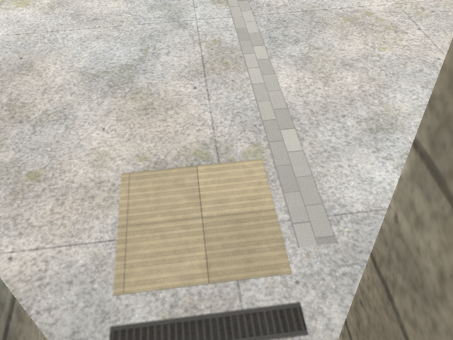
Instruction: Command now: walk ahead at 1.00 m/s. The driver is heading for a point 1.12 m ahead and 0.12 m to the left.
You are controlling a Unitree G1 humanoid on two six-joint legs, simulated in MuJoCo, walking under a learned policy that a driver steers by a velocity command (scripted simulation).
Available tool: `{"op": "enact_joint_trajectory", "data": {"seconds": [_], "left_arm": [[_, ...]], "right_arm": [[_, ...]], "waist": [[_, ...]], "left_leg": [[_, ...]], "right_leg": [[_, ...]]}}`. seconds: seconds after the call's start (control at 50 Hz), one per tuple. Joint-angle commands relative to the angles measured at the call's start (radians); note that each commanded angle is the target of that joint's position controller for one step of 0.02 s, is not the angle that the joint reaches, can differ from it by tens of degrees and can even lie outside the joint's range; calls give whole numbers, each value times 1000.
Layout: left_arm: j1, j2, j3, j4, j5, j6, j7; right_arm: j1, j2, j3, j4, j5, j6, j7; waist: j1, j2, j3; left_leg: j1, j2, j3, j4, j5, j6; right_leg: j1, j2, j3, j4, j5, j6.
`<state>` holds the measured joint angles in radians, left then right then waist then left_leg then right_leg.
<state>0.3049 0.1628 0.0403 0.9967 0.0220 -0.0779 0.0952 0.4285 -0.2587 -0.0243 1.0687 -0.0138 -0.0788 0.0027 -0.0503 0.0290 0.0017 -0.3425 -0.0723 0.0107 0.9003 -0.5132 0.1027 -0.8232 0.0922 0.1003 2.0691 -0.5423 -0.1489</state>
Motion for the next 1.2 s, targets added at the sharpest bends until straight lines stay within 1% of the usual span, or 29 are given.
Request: {"op": "enact_joint_trajectory", "data": {"seconds": [0.02, 0.1, 0.16, 0.2, 0.22, 0.24, 0.26, 0.3, 0.34, 0.36, 0.4, 0.48, 0.52, 0.54, 0.56, 0.62, 0.64, 0.7, 0.76, 0.82, 0.86, 0.88, 0.9, 0.92, 0.94, 0.96, 1.04, 1.14, 1.2], "left_arm": [[-25, 17, -12, -127, 33, -10, -18], [23, 38, -18, -22, 17, -33, -61], [-114, 44, -23, -100, 0, -16, -58], [414, 186, 37, 33, -11, -7, -31], [547, 234, 56, 59, -21, -4, -58], [481, 210, 39, 76, -12, -4, -93], [468, 180, 26, 95, -29, -11, -112], [350, 134, 9, 72, -50, -19, -93], [100, 78, -29, -3, -24, -33, -63], [131, 160, -4, 5, -2, -37, -58], [21, 108, -10, -23, -55, -65, -25], [-73, 186, 21, -38, -39, -29, -35], [-78, 163, 17, -28, -4, -16, -55], [-141, 110, 25, -45, 24, -3, -54], [-70, 15, 1, -102, 17, -23, -35], [47, 31, 2, -26, 49, -13, -51], [-36, 19, -12, -102, 59, -23, -70], [-217, 119, 7, -86, 37, -17, -101], [-195, 66, -27, -38, 0, -51, -138], [-240, 84, -34, -93, -22, -23, -131], [122, 192, 21, 7, 9, -2, -114], [263, 219, 45, 38, 9, 6, -111], [333, 219, 23, 61, 41, -12, -115], [361, 219, 29, 70, 31, -18, -103], [347, 270, 56, 79, 27, -15, -74], [250, 149, 25, 55, 32, -35, -56], [43, 96, -1, -2, 35, -58, -49], [89, 184, 28, -37, -52, -65, -79], [180, 223, 31, -7, -33, -62, -82]], "right_arm": [[-91, -2, 24, -62, -5, -13, -50], [-51, -9, 11, -55, 70, -64, -76], [43, -44, -10, -45, 7, -21, -45], [-97, -65, -19, -60, -9, -9, -43], [-185, -84, -37, -83, 6, -4, -43], [7, 72, -2, -136, 10, -12, -39], [90, 94, 16, -111, -32, -15, -44], [22, 56, -2, -109, -69, -2, -43], [-234, -16, -12, -224, -53, 10, -39], [-118, 38, 4, -154, -61, 33, -44], [-127, 49, 24, -157, -15, 8, -3], [-25, -42, -1, -137, -3, 54, -15], [478, -188, -58, 42, -30, 69, -27], [428, -124, -53, 11, 24, 56, 11], [352, -112, -19, 18, -3, -1, 42], [273, 17, 25, 43, 4, -38, 18], [165, -63, 5, -17, 4, -44, -9], [52, -13, 1, -39, -7, -61, -44], [77, -18, 5, -42, 47, -67, -32], [152, 24, -1, -8, -21, -27, -34], [101, 11, -12, 24, -36, -19, -40], [-70, -12, -33, -44, -42, -22, -26], [3, 34, -13, -142, 26, -42, -43], [3, 14, -3, -148, 9, -37, -59], [-30, -6, 2, -175, -7, -30, -45], [-156, -58, -19, -186, -48, -35, -37], [-240, 49, 7, -245, -18, 26, 17], [-329, 23, 16, -214, -16, -11, 40], [-41, -73, -21, -116, -49, -45, 23]], "waist": [[205, -34, 210], [163, -36, 91], [9, 122, 101], [281, 99, -5], [412, -69, 49], [165, -202, -34], [112, -184, -27], [67, -156, 46], [-30, -22, 262], [-37, -80, 158], [-114, 3, 96], [-105, -370, 91], [-301, -151, -37], [-354, 182, 154], [-161, 255, 194], [46, -81, 87], [116, 34, 64], [94, -98, 113], [43, -36, 121], [-12, 91, 170], [200, 30, 65], [301, -111, 28], [181, -140, -127], [203, -96, -194], [206, -199, -200], [177, 26, -98], [-49, -27, 177], [-6, -31, 157], [-99, -66, -49]], "left_leg": [[-439, 292, -465, -307, -29, 187], [-650, 101, -183, 9, -49, 88], [-256, 101, -189, 185, 266, 125], [-452, 117, -169, 826, 697, 90], [-533, -23, -47, 1244, 378, 61], [-901, -55, -163, 1218, -131, 103], [-957, -4, -197, 1138, -148, 145], [-1009, 66, -257, 913, 9, 85], [-572, 75, -144, 394, 393, -88], [-389, 21, -73, 502, 504, -92], [33, 27, 27, 94, 1136, -95], [191, 72, 60, 14, 994, -20], [598, 54, 104, -132, 716, 42], [507, 151, -39, -565, 568, 96], [539, 232, -185, -232, 1156, 44], [462, 215, -340, -187, 741, 76], [218, 319, -478, -250, 600, 172], [-184, 186, -422, -144, 281, 141], [-347, 65, -227, -45, 330, 76], [-54, 90, -212, 184, 640, 71], [-118, 39, -122, 718, 758, 52], [-360, -74, -61, 1092, -13, 58], [-674, -20, -161, 1134, -195, 57], [-841, 22, -173, 1088, -181, 50], [-1048, 39, -135, 1111, -176, 39], [-997, 113, -177, 885, 45, 43], [-465, 210, -185, 315, 237, -76], [75, 87, 79, -178, 565, -57], [359, 57, 80, -317, 711, 4]], "right_leg": [[-74, -172, -11, -782, 464, 137], [553, -111, -153, -1103, 1198, 180], [525, -60, -185, -1337, 1024, 139], [930, -138, -78, -1361, 826, 5], [996, -244, 41, -1695, 740, -103], [1244, -358, 184, -1295, 869, -5], [1196, -361, 232, -1261, 912, 9], [874, -385, 386, -1337, 240, -66], [151, -344, 349, -1405, 347, -117], [100, -315, 296, -1327, 461, -91], [-168, -142, 2, -1196, 67, 3], [60, -219, 60, -944, 388, -38], [20, -159, -71, -275, 847, -24], [-148, 53, -183, 277, 89, -23], [-373, 87, -16, 272, -217, -42], [-517, -73, 38, -243, 92, -43], [-344, -160, 50, -650, 301, 53], [35, -145, -16, -1009, 894, 128], [519, -59, -214, -1286, 1158, 98], [448, -91, -208, -1546, 931, 73], [838, -131, -172, -1746, 905, 28], [1057, -244, -4, -1757, 867, -56], [1416, -404, 174, -1378, 1122, -83], [1515, -422, 247, -1379, 1025, -120], [1509, -523, 478, -1544, 346, -274], [1279, -460, 458, -1650, 80, -190], [283, -386, 311, -1805, 252, -135], [253, -198, -6, -1770, 716, -43], [504, -130, -75, -1237, 1054, 27]]}}
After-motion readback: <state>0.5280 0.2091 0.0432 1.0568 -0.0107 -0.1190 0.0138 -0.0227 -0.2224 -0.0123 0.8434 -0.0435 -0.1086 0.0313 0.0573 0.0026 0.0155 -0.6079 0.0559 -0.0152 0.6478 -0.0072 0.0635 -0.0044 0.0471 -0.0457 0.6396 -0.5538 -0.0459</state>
